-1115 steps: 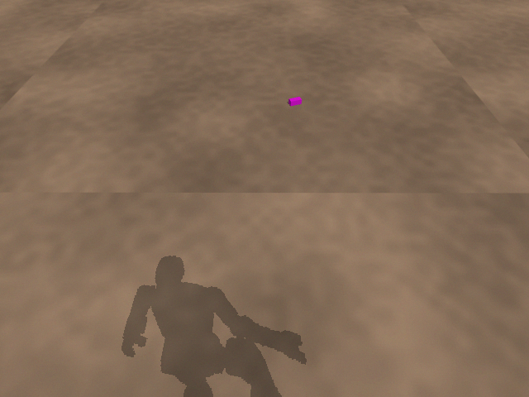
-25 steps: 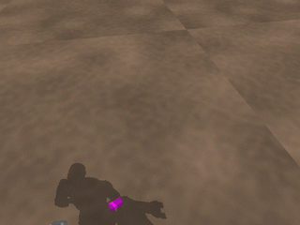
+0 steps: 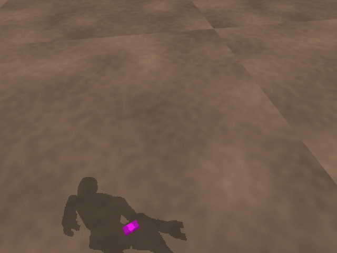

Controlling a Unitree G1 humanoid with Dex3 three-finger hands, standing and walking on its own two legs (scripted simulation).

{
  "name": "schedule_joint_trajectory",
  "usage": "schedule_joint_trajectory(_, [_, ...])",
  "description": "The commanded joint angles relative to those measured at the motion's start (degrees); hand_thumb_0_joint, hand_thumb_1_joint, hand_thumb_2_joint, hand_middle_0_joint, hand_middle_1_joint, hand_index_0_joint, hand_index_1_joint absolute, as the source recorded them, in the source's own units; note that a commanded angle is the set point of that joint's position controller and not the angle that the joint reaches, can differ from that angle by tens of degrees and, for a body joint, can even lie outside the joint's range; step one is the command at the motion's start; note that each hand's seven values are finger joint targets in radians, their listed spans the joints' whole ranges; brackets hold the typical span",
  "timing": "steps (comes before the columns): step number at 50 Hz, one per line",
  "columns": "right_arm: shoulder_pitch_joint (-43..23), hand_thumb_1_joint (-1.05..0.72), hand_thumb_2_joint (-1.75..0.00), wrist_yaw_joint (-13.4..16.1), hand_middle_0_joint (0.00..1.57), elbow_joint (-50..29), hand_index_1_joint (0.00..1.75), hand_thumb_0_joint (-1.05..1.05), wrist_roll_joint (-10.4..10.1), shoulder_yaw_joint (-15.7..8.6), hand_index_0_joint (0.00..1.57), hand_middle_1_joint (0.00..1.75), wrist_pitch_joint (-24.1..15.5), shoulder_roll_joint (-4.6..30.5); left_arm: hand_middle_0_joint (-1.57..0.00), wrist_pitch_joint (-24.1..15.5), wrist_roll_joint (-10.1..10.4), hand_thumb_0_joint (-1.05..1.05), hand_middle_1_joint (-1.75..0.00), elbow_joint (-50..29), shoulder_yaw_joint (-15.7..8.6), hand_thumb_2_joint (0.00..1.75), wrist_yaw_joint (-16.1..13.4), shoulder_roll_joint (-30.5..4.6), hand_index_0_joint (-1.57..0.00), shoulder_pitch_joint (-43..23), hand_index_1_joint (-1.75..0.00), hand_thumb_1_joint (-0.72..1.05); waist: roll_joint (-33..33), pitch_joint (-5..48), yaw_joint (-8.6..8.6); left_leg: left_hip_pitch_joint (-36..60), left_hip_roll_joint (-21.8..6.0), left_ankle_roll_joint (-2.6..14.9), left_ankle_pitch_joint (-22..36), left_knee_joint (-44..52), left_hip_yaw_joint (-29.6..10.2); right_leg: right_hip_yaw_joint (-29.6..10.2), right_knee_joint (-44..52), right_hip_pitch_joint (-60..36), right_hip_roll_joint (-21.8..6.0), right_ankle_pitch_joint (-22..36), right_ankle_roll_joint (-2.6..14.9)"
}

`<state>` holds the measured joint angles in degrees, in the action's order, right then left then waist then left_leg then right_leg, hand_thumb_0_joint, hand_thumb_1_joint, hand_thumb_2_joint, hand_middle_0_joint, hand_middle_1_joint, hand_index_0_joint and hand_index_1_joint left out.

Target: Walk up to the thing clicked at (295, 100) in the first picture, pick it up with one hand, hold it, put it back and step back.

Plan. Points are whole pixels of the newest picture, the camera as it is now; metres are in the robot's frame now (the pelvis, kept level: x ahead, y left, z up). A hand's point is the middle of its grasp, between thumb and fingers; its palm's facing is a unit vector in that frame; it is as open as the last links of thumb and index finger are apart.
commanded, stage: stand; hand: left
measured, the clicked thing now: (131, 227) +0.40 +0.23 -0.76
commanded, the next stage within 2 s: walk up in 0.02 s
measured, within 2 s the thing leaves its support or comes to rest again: neither
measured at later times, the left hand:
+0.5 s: hand out of the picture +0.05 +0.30 -0.18, palm faces -0.06 -0.93 -0.37, open 7.4 cm
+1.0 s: hand out of the picture -0.09 +0.29 -0.16, palm faces -0.02 -0.91 -0.41, open 7.4 cm
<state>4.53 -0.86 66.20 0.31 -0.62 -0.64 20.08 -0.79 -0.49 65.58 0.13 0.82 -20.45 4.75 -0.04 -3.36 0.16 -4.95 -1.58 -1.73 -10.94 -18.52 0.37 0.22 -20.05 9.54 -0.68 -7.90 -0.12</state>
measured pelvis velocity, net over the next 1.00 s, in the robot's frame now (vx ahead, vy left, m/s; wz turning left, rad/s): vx -0.24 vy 0.03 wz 0.01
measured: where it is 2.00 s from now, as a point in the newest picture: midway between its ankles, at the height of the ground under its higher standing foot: outside the picture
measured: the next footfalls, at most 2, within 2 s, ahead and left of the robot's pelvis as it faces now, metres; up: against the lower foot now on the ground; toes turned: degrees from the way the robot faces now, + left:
right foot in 0.70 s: -0.13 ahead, -0.10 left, +0.00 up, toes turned -1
left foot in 1.02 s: -0.26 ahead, +0.13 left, +0.00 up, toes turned -3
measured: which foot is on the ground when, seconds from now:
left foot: down 0.00-0.72, up 0.74-1.00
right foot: down 0.00-0.32, up 0.34-0.68, down 0.70-1.00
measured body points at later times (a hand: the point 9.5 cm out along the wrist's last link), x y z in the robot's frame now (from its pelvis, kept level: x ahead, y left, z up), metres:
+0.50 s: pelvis -0.10 +0.04 -0.02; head -0.01 +0.07 +0.42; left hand +0.05 +0.35 -0.16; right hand -0.04 -0.28 -0.13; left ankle -0.08 +0.14 -0.75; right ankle -0.11 -0.10 -0.67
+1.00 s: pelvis -0.24 +0.03 -0.03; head -0.18 +0.02 +0.41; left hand -0.09 +0.34 -0.13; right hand -0.15 -0.30 -0.15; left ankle -0.27 +0.14 -0.75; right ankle -0.17 -0.10 -0.75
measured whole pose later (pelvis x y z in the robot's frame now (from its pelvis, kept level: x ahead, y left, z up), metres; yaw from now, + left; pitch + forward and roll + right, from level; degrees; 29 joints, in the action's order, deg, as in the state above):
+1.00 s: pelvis -0.24 +0.03 -0.03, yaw +0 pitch -2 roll +1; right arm 9.2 1.5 50.6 0.5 -2.9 1.9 23.7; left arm 3.6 -2.2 43.8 -3.9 -0.6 -21.4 5.0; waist 0.3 -10.0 0.2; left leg -14.8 2.0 -0.6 -24.6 -40.8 -1.7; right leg 0.4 -39.6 23.3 -2.3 -14.6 -0.2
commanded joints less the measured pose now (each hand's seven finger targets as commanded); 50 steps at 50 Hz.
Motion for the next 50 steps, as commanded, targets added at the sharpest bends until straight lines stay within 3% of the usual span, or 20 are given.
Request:
schedule_joint_trajectory(1, [-3.7, -0.90, -0.90, 1.0, 0.20, -3.0, 0.30, 0.00, -0.4, -2.6, 0.20, 0.30, 0.1, 16.0, -0.20, -0.4, 1.4, 0.00, -0.30, -4.6, -4.4, 0.90, -1.3, -15.5, -0.20, -3.7, -0.30, 0.90, 0.1, -3.7, -0.78, -5.2, -5.6, 3.39, 14.6, -2.2, -5.2, -6.4, -1.2, 4.4, -6.2, 15.5, 1.23])
schedule_joint_trajectory(5, [-0.7, -0.90, -0.90, 1.2, 0.20, -6.1, 0.30, 0.00, -1.4, -3.2, 0.20, 0.30, 1.2, 14.0, -0.20, 0.6, 1.3, 0.00, -0.30, -7.6, -5.3, 0.90, -1.7, -15.7, -0.20, -1.9, -0.30, 0.90, 3.0, 8.6, 0.01, -1.7, -3.7, 4.13, 17.3, -12.0, -2.1, -7.2, -4.5, 0.6, -8.7, 23.8, 4.86])
schedule_joint_trajectory(7, [0.4, -0.90, -0.90, 1.3, 0.20, -7.2, 0.30, 0.00, -1.2, -3.2, 0.20, 0.30, 2.0, 12.8, -0.20, 1.3, 1.0, 0.00, -0.30, -9.7, -5.6, 0.90, -1.6, -16.7, -0.20, -3.9, -0.30, 0.90, 5.3, 9.7, 0.35, -3.3, -0.2, 3.33, 8.9, -18.0, -0.7, -11.0, -3.1, 2.3, -12.5, 23.0, 8.08])
schedule_joint_trajectory(9, [3.1, -0.90, -0.90, 1.1, 0.20, -8.1, 0.30, 0.00, -0.7, -3.7, 0.20, 0.30, 3.0, 12.5, -0.20, 1.9, 0.0, 0.00, -0.30, -12.4, -5.8, 0.90, -1.8, -18.0, -0.20, -7.2, -0.30, 0.90, 11.1, 8.6, 0.79, -4.7, 3.4, 3.35, -12.8, -28.2, 0.2, -15.6, -1.6, 7.9, -17.9, 20.5, 12.74])
schedule_joint_trajectory(11, [5.4, -0.90, -0.90, 0.8, 0.20, -9.3, 0.30, 0.00, -0.5, -4.1, 0.20, 0.30, 3.7, 12.2, -0.20, 2.3, -0.9, 0.00, -0.30, -14.3, -5.8, 0.90, -2.0, -17.8, -0.20, -8.3, -0.30, 0.90, 12.3, 7.6, 1.40, -6.1, 2.5, 4.39, -20.3, -32.8, -2.7, -15.4, -3.1, 11.7, -18.8, 16.8, 14.17])
schedule_joint_trajectory(14, [7.7, -0.90, -0.90, 1.0, 0.20, -9.9, 0.30, 0.00, 0.0, -4.9, 0.20, 0.30, 2.7, 13.3, -0.20, 3.0, -0.9, 0.00, -0.30, -16.0, -5.3, 0.90, -2.3, -16.1, -0.20, -8.8, -0.30, 0.90, 7.6, 9.2, 2.75, -5.7, 1.0, 4.16, -5.2, -16.6, -1.9, -10.2, -13.2, 9.1, -12.4, 14.7, 8.75])
schedule_joint_trajectory(15, [7.2, -0.90, -0.90, 1.3, 0.20, -10.5, 0.30, 0.00, 1.0, -5.4, 0.20, 0.30, 2.3, 15.1, -0.20, 3.4, -0.3, 0.00, -0.30, -16.8, -5.0, 0.90, -2.2, -14.2, -0.20, -7.7, -0.30, 0.90, -1.1, 8.0, 2.65, -6.7, -4.4, 5.47, 7.1, -6.8, -8.0, -7.0, -20.7, 10.3, -6.2, 7.2, 5.27])
schedule_joint_trajectory(17, [2.9, -0.90, -0.90, 1.3, 0.20, -13.3, 0.30, 0.00, 2.0, -7.0, 0.20, 0.30, 1.6, 22.0, -0.20, 3.9, 0.0, 0.00, -0.30, -17.7, -5.1, 0.90, -2.9, -11.7, -0.20, -4.7, -0.30, 0.90, -10.4, 7.9, 0.81, -5.9, -17.9, 14.11, 31.0, -4.8, -22.3, -7.9, -38.1, 17.5, 6.5, -26.5, 1.52])
schedule_joint_trajectory(18, [2.2, -0.90, -0.90, 1.5, 0.20, -14.7, 0.30, 0.00, 1.9, -7.5, 0.20, 0.30, 1.6, 23.6, -0.20, 4.1, -0.6, 0.00, -0.30, -17.3, -5.3, 0.90, -3.4, -12.3, -0.20, -4.8, -0.30, 0.90, -12.3, 8.1, 2.07, -9.9, -21.4, 17.59, 27.6, -2.1, -27.6, -11.5, -45.0, 16.9, 7.5, -29.7, 1.38])
schedule_joint_trajectory(21, [-2.8, -0.90, -0.90, 2.8, 0.20, -16.4, 0.30, 0.00, 2.1, -6.2, 0.20, 0.30, 1.0, 17.9, -0.20, 4.2, 0.3, 0.00, -0.30, -16.3, -5.7, 0.90, -3.2, -13.0, -0.20, -0.2, -0.30, 0.90, -7.2, 5.6, -1.83, -3.8, -14.9, 14.69, 30.8, -8.6, -16.5, -12.6, -52.2, 22.3, 6.2, -22.5, 0.73])
schedule_joint_trajectory(28, [6.2, -0.90, -0.90, 3.6, 0.20, -17.2, 0.30, 0.00, 1.0, -6.3, 0.20, 0.30, 1.2, 16.8, -0.20, 3.0, -0.4, 0.00, -0.30, -21.0, -6.7, 0.90, -2.5, -12.1, -0.20, -1.3, -0.30, 0.90, -7.9, 7.5, 2.81, 8.2, -13.3, 14.53, 36.0, -13.6, -14.5, -7.3, -33.6, 19.8, 3.8, -22.0, -2.06])
schedule_joint_trajectory(34, [1.1, -0.90, -0.90, 2.7, 0.20, -19.2, 0.30, 0.00, 0.1, -5.7, 0.20, 0.30, 2.5, 17.3, -0.20, 2.3, -1.1, 0.00, -0.30, -17.7, -7.4, 0.90, -2.0, -11.3, -0.20, 8.2, -0.30, 0.90, -8.3, 9.9, -1.52, -5.3, -11.7, 9.84, 18.2, -16.6, -10.9, -1.3, -4.6, -0.1, 1.3, -3.5, 1.35])
schedule_joint_trajectory(35, [1.5, -0.90, -0.90, 2.5, 0.20, -19.4, 0.30, 0.00, -0.3, -5.1, 0.20, 0.30, 2.5, 15.2, -0.20, 2.0, -1.8, 0.00, -0.30, -18.1, -8.4, 0.90, -2.0, -14.7, -0.20, 7.6, -0.30, 0.90, -2.2, 9.7, -0.88, -14.7, -7.7, 6.30, 10.4, -20.1, -9.8, -9.9, -5.9, -4.9, -3.9, 2.9, 3.59])
schedule_joint_trajectory(36, [-0.9, -0.90, -0.90, 2.8, 0.20, -20.7, 0.30, 0.00, -0.7, -4.9, 0.20, 0.30, 2.5, 12.9, -0.20, 2.4, -1.0, 0.00, -0.30, -19.3, -9.4, 0.90, -1.5, -19.7, -0.20, 6.0, -0.30, 0.90, 12.4, 6.2, -2.77, -19.1, 4.6, 2.89, -9.7, -32.0, -2.8, -23.1, -2.3, 2.6, -14.7, 8.7, 12.56])
schedule_joint_trajectory(37, [-0.5, -0.90, -0.90, 3.4, 0.20, -20.3, 0.30, 0.00, -0.6, -5.4, 0.20, 0.30, 3.1, 13.4, -0.20, 2.1, -1.7, 0.00, -0.30, -21.5, -9.6, 0.90, -1.6, -21.5, -0.20, 3.0, -0.30, 0.90, 15.3, 3.2, -2.81, -18.2, 5.6, 1.94, -26.6, -45.0, -4.9, -30.0, 0.0, 10.5, -22.4, 13.6, 18.16])
schedule_joint_trajectory(39, [3.9, -0.90, -0.90, 3.2, 0.20, -18.8, 0.30, 0.00, -1.1, -5.2, 0.20, 0.30, 3.2, 14.5, -0.20, 1.9, -0.8, 0.00, -0.30, -23.5, -8.4, 0.90, -2.0, -16.7, -0.20, -1.5, -0.30, 0.90, 6.3, 1.2, 0.27, -19.2, 6.5, 1.94, -21.8, -51.9, -10.4, -19.9, -3.3, 11.1, -16.7, 15.5, 14.91])
schedule_joint_trajectory(41, [5.5, -0.90, -0.90, 3.2, 0.20, -18.1, 0.30, 0.00, -1.0, -4.7, 0.20, 0.30, 2.4, 13.7, -0.20, 2.2, -1.4, 0.00, -0.30, -23.9, -8.2, 0.90, -2.4, -14.7, -0.20, -2.5, -0.30, 0.90, 8.4, 1.6, 0.62, -19.5, 7.4, 1.28, -18.9, -50.7, -7.9, -13.8, -6.0, 9.2, -12.7, 16.9, 12.26])
schedule_joint_trajectory(46, [6.3, -0.90, -0.90, 3.3, 0.20, -19.9, 0.30, 0.00, 0.2, -4.4, 0.20, 0.30, 1.3, 12.4, -0.20, 3.0, -2.1, 0.00, -0.30, -25.3, -8.2, 0.90, -2.8, -13.8, -0.20, 2.0, -0.30, 0.90, 12.2, 6.1, -2.22, -20.2, 3.1, 0.70, -19.9, -26.3, -3.6, -13.3, -11.2, -5.7, -12.7, 21.3, 11.38])
schedule_joint_trajectory(49, [10.9, -0.90, -0.90, 3.0, 0.20, -17.5, 0.30, 0.00, 1.1, -5.1, 0.20, 0.30, 0.7, 11.8, -0.20, 4.0, -0.9, 0.00, -0.30, -25.6, -7.8, 0.90, -2.0, -14.5, -0.20, 1.5, -0.30, 0.90, 9.6, 8.3, 0.33, -9.3, 4.0, 1.42, -3.8, -4.4, 1.9, -11.2, -17.6, -2.7, -10.2, 14.3, 8.71])
schedule_joint_trajectory(50, [9.9, -0.90, -0.90, 2.9, 0.20, -17.6, 0.30, 0.00, 1.8, -5.8, 0.20, 0.30, 0.4, 13.9, -0.20, 4.2, -0.8, 0.00, -0.30, -25.7, -7.0, 0.90, -1.8, -12.8, -0.20, 2.8, -0.30, 0.90, 4.9, 8.0, -0.37, -4.0, -0.3, 3.09, -0.5, -2.4, -5.2, -10.1, -19.6, 5.5, -7.7, 5.2, 5.69])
